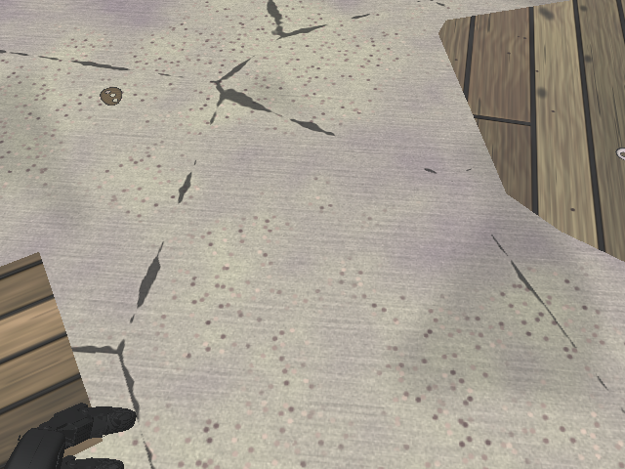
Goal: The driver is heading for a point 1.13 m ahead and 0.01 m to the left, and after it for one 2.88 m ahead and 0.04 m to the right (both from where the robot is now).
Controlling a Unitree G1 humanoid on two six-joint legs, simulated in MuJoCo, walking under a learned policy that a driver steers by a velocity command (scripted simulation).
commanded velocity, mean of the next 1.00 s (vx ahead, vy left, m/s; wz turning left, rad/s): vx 0.99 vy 0.00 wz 0.16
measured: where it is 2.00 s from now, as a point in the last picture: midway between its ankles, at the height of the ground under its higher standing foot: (294, 125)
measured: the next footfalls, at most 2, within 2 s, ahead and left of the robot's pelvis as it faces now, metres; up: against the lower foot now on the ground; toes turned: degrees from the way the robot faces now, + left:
right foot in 0.10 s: +0.28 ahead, -0.06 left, +0.00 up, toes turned -10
left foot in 0.56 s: +0.75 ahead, -0.05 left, +0.00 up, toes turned -7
